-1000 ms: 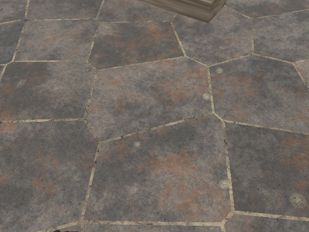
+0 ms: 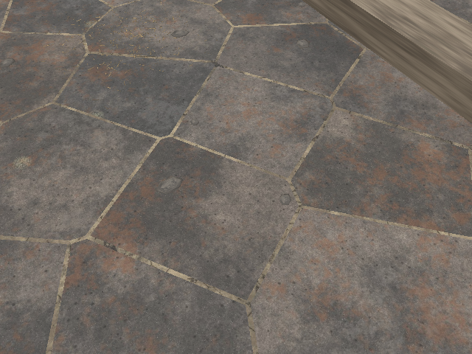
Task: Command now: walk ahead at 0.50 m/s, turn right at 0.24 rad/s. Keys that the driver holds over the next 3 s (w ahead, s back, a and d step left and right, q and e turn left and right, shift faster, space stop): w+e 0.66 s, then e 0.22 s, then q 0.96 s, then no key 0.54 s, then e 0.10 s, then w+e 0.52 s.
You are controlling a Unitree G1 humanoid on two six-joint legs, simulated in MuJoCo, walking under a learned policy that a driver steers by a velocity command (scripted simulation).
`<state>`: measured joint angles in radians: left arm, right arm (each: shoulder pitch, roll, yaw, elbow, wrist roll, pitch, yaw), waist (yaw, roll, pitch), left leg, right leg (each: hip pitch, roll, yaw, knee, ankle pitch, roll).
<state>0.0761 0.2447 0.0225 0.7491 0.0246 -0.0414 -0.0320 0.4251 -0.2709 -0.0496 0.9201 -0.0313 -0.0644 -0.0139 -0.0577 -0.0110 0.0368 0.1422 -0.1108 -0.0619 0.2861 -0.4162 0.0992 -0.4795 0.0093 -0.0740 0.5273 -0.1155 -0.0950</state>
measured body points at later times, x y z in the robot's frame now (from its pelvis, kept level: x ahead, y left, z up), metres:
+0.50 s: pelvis +0.27 -0.02 +0.01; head +0.31 -0.03 +0.46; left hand +0.30 +0.26 -0.11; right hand +0.45 -0.29 -0.07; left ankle +0.44 +0.07 -0.70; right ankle +0.13 -0.08 -0.72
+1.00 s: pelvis +0.48 -0.08 +0.01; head +0.51 -0.11 +0.45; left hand +0.76 +0.01 -0.09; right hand +0.35 -0.32 -0.13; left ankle +0.45 +0.06 -0.72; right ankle +0.52 -0.21 -0.72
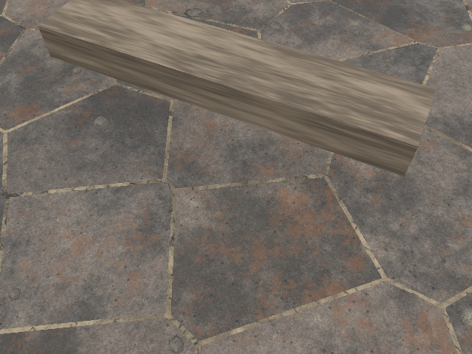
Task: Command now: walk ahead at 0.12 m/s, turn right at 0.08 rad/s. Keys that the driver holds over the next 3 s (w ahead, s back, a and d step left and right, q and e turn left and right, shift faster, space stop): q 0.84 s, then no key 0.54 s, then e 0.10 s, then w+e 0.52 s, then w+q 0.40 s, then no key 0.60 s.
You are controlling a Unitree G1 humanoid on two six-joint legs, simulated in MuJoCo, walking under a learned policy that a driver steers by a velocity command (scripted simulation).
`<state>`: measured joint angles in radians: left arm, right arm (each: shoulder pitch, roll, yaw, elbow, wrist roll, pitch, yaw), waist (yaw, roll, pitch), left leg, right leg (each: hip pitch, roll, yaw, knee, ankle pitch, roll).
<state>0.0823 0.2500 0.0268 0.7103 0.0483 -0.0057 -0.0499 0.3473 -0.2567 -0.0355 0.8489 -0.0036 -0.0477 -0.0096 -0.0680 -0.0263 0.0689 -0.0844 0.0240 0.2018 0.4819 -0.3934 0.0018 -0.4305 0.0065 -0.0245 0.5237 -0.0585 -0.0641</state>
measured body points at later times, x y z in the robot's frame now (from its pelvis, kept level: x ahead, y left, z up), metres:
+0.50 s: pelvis +0.01 +0.02 +0.00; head +0.02 +0.05 +0.45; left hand +0.07 +0.31 -0.13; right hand +0.14 -0.23 -0.11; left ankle -0.01 +0.10 -0.73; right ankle +0.08 -0.09 -0.70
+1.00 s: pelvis +0.01 -0.01 +0.01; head +0.05 -0.01 +0.46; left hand +0.00 +0.30 -0.09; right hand +0.24 -0.20 -0.12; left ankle -0.02 +0.09 -0.72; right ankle +0.07 -0.09 -0.73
